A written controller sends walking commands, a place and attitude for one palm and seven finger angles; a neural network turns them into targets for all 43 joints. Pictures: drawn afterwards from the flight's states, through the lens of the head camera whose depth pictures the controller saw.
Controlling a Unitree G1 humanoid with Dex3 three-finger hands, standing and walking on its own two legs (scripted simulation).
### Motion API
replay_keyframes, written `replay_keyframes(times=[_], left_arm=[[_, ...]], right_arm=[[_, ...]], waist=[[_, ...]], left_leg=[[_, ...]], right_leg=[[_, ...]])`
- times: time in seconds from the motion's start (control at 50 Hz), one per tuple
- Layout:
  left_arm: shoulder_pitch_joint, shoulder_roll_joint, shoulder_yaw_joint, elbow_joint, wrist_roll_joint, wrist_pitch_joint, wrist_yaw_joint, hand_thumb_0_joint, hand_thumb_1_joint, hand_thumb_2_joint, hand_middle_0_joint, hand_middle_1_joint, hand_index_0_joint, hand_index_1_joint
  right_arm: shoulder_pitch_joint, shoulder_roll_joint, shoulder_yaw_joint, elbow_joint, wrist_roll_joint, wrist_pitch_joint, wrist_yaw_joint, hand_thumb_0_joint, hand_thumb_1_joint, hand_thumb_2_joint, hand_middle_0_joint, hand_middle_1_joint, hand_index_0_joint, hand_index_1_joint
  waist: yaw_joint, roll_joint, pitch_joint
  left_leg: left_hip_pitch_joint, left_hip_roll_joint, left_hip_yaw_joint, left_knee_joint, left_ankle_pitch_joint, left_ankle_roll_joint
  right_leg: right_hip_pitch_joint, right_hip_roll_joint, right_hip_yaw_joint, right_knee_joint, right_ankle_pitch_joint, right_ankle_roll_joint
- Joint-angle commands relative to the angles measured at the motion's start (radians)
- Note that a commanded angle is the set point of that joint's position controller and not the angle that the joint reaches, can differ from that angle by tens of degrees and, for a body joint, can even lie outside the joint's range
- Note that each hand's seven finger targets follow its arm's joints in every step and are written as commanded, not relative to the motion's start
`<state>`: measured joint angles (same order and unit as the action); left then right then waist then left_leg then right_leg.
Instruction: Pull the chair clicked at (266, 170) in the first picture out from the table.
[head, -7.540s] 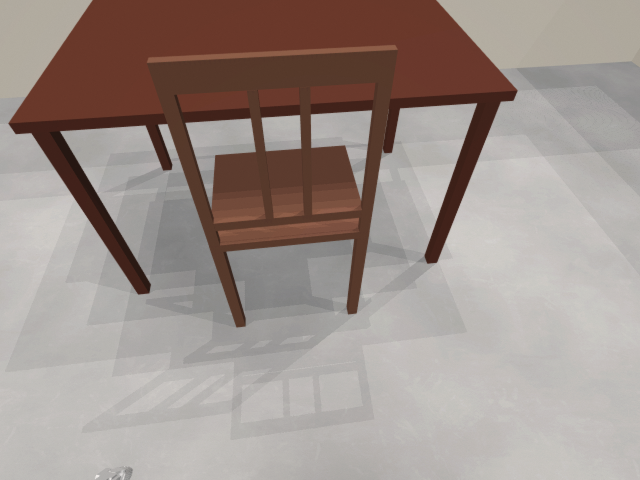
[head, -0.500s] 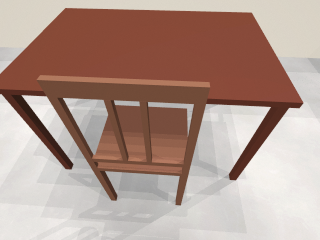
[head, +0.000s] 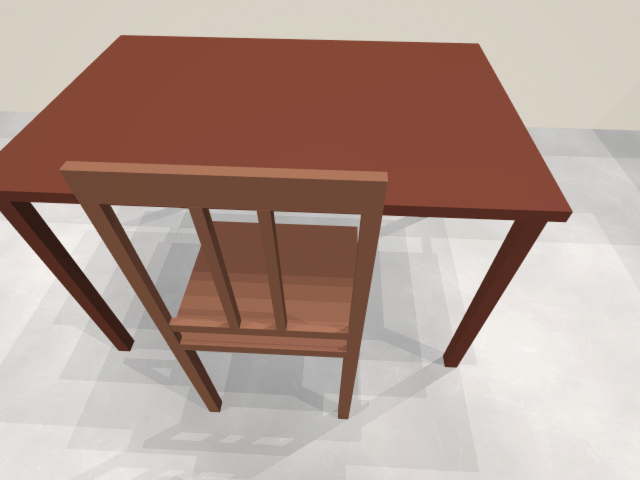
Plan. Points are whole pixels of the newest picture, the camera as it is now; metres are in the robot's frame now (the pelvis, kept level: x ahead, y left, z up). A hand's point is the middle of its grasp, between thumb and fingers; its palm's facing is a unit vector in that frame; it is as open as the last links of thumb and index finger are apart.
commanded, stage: come to a stop and stand still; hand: left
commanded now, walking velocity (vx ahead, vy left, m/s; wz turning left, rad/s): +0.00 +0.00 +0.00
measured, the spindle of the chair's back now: (220, 274) +0.45 +0.21 -0.07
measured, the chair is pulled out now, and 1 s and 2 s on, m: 0.00 0.00 0.00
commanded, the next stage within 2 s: look again from close up in 0.20 s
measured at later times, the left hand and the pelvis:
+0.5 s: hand out of the picture -0.02 +0.20 -0.18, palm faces +0.03 -0.98 -0.19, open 7.4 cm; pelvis -0.01 +0.04 -0.01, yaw +0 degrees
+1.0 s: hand out of the picture +0.01 +0.23 -0.18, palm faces +0.03 -0.98 -0.20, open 7.4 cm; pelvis +0.01 +0.06 +0.00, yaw -1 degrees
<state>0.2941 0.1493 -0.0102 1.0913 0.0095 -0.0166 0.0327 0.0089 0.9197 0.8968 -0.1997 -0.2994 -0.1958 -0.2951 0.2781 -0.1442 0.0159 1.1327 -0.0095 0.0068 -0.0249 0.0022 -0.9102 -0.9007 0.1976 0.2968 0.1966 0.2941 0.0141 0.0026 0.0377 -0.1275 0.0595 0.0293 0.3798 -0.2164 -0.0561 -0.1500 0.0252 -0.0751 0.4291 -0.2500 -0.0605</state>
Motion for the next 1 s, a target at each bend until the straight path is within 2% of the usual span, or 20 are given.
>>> replay_keyframes(times=[0.0,0.04,0.26,0.28,0.3,0.32,0.34,0.38,0.42,0.44,0.46,0.52,0.56,0.6,0.64,0.68,0.72,0.74,0.82,0.98], left_arm=[[0.082,0.112,0.022,-0.02,0.001,-0.012,0.002,0.0,0.9,0.9,-0.2,-0.3,-0.2,-0.3],[0.084,0.102,0.021,-0.019,0.0,-0.011,0.001,0.0,0.9,0.9,-0.2,-0.3,-0.2,-0.3],[0.128,0.074,0.018,-0.006,0.001,-0.014,0.003,0.0,0.9,0.9,-0.2,-0.3,-0.2,-0.3],[0.178,0.104,0.021,0.032,0.016,-0.047,0.04,0.0,0.9,0.9,-0.2,-0.3,-0.2,-0.3],[0.151,0.168,0.034,-0.014,0.01,-0.05,0.033,0.0,0.9,0.9,-0.2,-0.3,-0.2,-0.3],[0.106,0.137,0.027,-0.03,0.009,-0.048,0.024,0.0,0.9,0.9,-0.2,-0.3,-0.2,-0.3],[0.058,0.146,0.032,-0.041,0.013,-0.046,0.019,0.0,0.9,0.9,-0.2,-0.3,-0.2,-0.3],[0.048,0.111,0.032,-0.053,0.011,-0.038,0.019,0.0,0.9,0.9,-0.2,-0.3,-0.2,-0.3],[0.05,0.069,0.026,-0.054,0.006,-0.027,0.018,0.0,0.9,0.9,-0.2,-0.3,-0.2,-0.3],[0.052,0.066,0.024,-0.052,0.008,-0.016,0.014,0.0,0.9,0.9,-0.2,-0.3,-0.2,-0.3],[0.066,0.067,0.024,-0.051,0.009,-0.01,0.012,0.0,0.9,0.9,-0.2,-0.3,-0.2,-0.3],[0.089,0.064,0.02,-0.043,0.008,-0.007,0.008,0.0,0.9,0.9,-0.2,-0.3,-0.2,-0.3],[0.084,0.064,0.021,-0.046,0.008,-0.003,0.006,0.0,0.9,0.9,-0.2,-0.3,-0.2,-0.3],[0.075,0.068,0.02,-0.05,0.009,-0.001,0.006,0.0,0.9,0.9,-0.2,-0.3,-0.2,-0.3],[0.067,0.072,0.022,-0.052,0.008,0.002,0.003,0.0,0.9,0.9,-0.2,-0.3,-0.2,-0.3],[0.067,0.075,0.022,-0.056,0.009,0.001,0.004,0.0,0.9,0.9,-0.2,-0.3,-0.2,-0.3],[0.063,0.079,0.024,-0.055,0.007,-0.001,0.005,0.0,0.9,0.9,-0.2,-0.3,-0.2,-0.3],[0.058,0.084,0.024,-0.056,0.005,0.001,0.003,0.0,0.9,0.9,-0.2,-0.3,-0.2,-0.3],[0.059,0.087,0.026,-0.047,0.004,-0.003,0.008,0.0,0.9,0.9,-0.2,-0.3,-0.2,-0.3],[0.064,0.085,0.023,-0.025,0.004,-0.001,0.01,0.0,0.9,0.9,-0.2,-0.3,-0.2,-0.3]], right_arm=[[0.07,-0.067,-0.01,-0.027,0.001,-0.02,-0.003,0.0,-0.9,-0.9,0.2,0.3,0.2,0.3],[0.076,-0.06,-0.009,-0.025,0.003,-0.02,-0.004,0.0,-0.9,-0.9,0.2,0.3,0.2,0.3],[0.117,-0.043,-0.01,-0.017,0.004,-0.027,-0.006,0.0,-0.9,-0.9,0.2,0.3,0.2,0.3],[-0.043,-0.086,-0.019,-0.075,0.0,-0.043,0.004,0.0,-0.9,-0.9,0.2,0.3,0.2,0.3],[0.047,-0.029,-0.024,-0.12,0.005,-0.021,0.004,0.0,-0.9,-0.9,0.2,0.3,0.2,0.3],[0.066,-0.036,-0.029,-0.11,0.003,-0.017,0.005,0.0,-0.9,-0.9,0.2,0.3,0.2,0.3],[0.103,-0.023,-0.025,-0.1,0.0,-0.015,0.009,0.0,-0.9,-0.9,0.2,0.3,0.2,0.3],[0.141,-0.036,-0.025,-0.098,-0.003,-0.025,0.01,0.0,-0.9,-0.9,0.2,0.3,0.2,0.3],[0.156,-0.066,-0.026,-0.098,-0.007,-0.036,0.006,0.0,-0.9,-0.9,0.2,0.3,0.2,0.3],[0.125,-0.063,-0.025,-0.1,-0.008,-0.04,0.005,0.0,-0.9,-0.9,0.2,0.3,0.2,0.3],[0.104,-0.073,-0.022,-0.107,-0.007,-0.04,0.004,0.0,-0.9,-0.9,0.2,0.3,0.2,0.3],[0.089,-0.091,-0.021,-0.119,-0.003,-0.046,0.0,0.0,-0.9,-0.9,0.2,0.3,0.2,0.3],[0.086,-0.099,-0.024,-0.118,-0.005,-0.047,0.0,0.0,-0.9,-0.9,0.2,0.3,0.2,0.3],[0.087,-0.106,-0.024,-0.113,-0.004,-0.047,0.0,0.0,-0.9,-0.9,0.2,0.3,0.2,0.3],[0.086,-0.105,-0.024,-0.107,-0.004,-0.049,-0.001,0.0,-0.9,-0.9,0.2,0.3,0.2,0.3],[0.082,-0.115,-0.026,-0.106,-0.004,-0.048,0.0,0.0,-0.9,-0.9,0.2,0.3,0.2,0.3],[0.09,-0.114,-0.025,-0.1,-0.003,-0.05,-0.001,0.0,-0.9,-0.9,0.2,0.3,0.2,0.3],[0.087,-0.115,-0.025,-0.096,-0.002,-0.052,-0.002,0.0,-0.9,-0.9,0.2,0.3,0.2,0.3],[0.091,-0.115,-0.024,-0.082,0.0,-0.054,-0.006,0.0,-0.9,-0.9,0.2,0.3,0.2,0.3],[0.07,-0.108,-0.024,-0.061,0.001,-0.046,-0.008,0.0,-0.9,-0.9,0.2,0.3,0.2,0.3]], waist=[[-0.002,-0.019,0.052],[-0.002,-0.019,0.076],[-0.004,-0.022,0.066],[0.044,0.003,0.082],[-0.027,-0.043,-0.041],[-0.04,0.024,-0.036],[-0.058,0.005,-0.076],[-0.065,-0.052,-0.044],[-0.051,-0.046,0.02],[-0.032,0.056,0.061],[-0.021,0.086,0.085],[-0.005,0.037,0.093],[0.001,0.039,0.089],[-0.002,0.009,0.086],[0.002,0.029,0.089],[0.0,0.006,0.059],[-0.004,-0.001,0.022],[-0.002,0.029,0.019],[-0.007,0.016,-0.029],[-0.01,-0.015,0.017]], left_leg=[[-0.024,0.024,-0.019,-0.042,0.061,0.054],[-0.036,0.025,-0.018,-0.054,0.047,0.055],[-0.046,0.025,-0.027,-0.049,0.055,0.062],[-0.182,0.029,0.022,0.212,-0.008,0.024],[-0.168,-0.003,-0.03,0.265,-0.17,0.047],[-0.132,0.001,-0.023,0.263,-0.169,0.052],[-0.081,-0.006,0.008,0.212,-0.122,0.046],[-0.05,-0.009,-0.02,0.138,-0.046,0.051],[-0.116,0.042,-0.067,0.063,-0.004,0.075],[-0.173,0.046,-0.094,0.015,-0.031,0.084],[-0.211,0.052,-0.119,-0.018,-0.047,0.091],[-0.224,0.052,-0.131,-0.056,-0.062,0.101],[-0.215,0.056,-0.144,-0.08,-0.076,0.105],[-0.202,0.051,-0.136,-0.08,-0.065,0.105],[-0.195,0.055,-0.143,-0.098,-0.057,0.108],[-0.168,0.051,-0.139,-0.087,-0.037,0.108],[-0.127,0.046,-0.123,-0.066,0.036,0.108],[-0.12,0.048,-0.122,-0.071,0.063,0.109],[-0.049,0.042,-0.094,-0.016,0.234,0.105],[-0.042,0.033,-0.075,-0.005,0.211,0.101]], right_leg=[[-0.06,-0.133,0.138,-0.15,0.062,0.021],[-0.072,-0.126,0.134,-0.158,0.034,0.019],[-0.083,-0.121,0.129,-0.142,0.026,0.019],[-0.048,-0.221,0.229,-0.099,0.616,0.083],[0.001,-0.285,0.272,-0.107,0.511,0.035],[-0.064,-0.264,0.232,-0.123,0.314,-0.025],[-0.083,-0.245,0.201,-0.126,0.161,-0.053],[-0.15,-0.183,0.163,-0.085,-0.022,-0.028],[-0.15,-0.122,0.126,-0.039,-0.066,0.002],[-0.145,-0.11,0.114,-0.023,-0.086,0.008],[-0.121,-0.097,0.101,0.004,-0.065,0.014],[-0.08,-0.095,0.091,0.015,-0.011,0.022],[-0.081,-0.094,0.084,0.023,-0.002,0.027],[-0.077,-0.1,0.084,0.021,0.013,0.031],[-0.078,-0.101,0.075,0.022,0.018,0.034],[-0.071,-0.105,0.078,0.025,0.035,0.037],[-0.059,-0.112,0.081,0.023,0.068,0.038],[-0.058,-0.11,0.077,0.025,0.068,0.038],[-0.041,-0.122,0.082,0.032,0.146,0.041],[-0.063,-0.13,0.096,0.017,0.175,0.038]])
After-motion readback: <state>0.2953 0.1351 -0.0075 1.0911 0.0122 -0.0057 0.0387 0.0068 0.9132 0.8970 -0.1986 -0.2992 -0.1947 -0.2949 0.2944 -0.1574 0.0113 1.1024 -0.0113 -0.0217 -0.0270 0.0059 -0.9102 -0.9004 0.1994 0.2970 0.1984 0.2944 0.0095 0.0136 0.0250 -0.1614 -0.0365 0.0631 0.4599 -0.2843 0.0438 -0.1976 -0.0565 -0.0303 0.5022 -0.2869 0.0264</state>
